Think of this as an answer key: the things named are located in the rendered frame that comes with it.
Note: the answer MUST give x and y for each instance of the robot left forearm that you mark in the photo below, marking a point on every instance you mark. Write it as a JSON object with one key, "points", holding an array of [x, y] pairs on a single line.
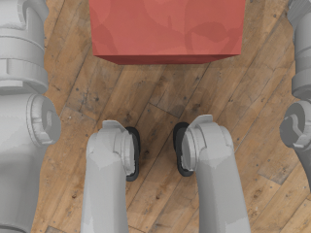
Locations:
{"points": [[22, 47]]}

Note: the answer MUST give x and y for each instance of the carton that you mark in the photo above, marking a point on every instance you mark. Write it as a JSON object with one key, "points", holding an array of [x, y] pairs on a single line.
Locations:
{"points": [[166, 32]]}

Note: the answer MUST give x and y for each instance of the robot right forearm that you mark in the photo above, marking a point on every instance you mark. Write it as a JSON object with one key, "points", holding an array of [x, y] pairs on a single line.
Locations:
{"points": [[299, 16]]}

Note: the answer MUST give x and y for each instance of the left robot shin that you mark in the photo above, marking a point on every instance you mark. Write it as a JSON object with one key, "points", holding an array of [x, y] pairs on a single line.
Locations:
{"points": [[92, 139]]}

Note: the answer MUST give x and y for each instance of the left robot upper arm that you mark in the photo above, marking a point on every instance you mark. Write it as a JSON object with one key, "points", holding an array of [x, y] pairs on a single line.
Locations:
{"points": [[28, 125]]}

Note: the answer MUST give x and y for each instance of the right robot upper arm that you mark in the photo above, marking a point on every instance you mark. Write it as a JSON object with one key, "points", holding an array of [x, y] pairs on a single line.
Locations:
{"points": [[295, 132]]}

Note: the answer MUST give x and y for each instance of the robot right thigh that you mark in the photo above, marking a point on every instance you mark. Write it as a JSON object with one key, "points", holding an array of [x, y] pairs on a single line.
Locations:
{"points": [[222, 207]]}

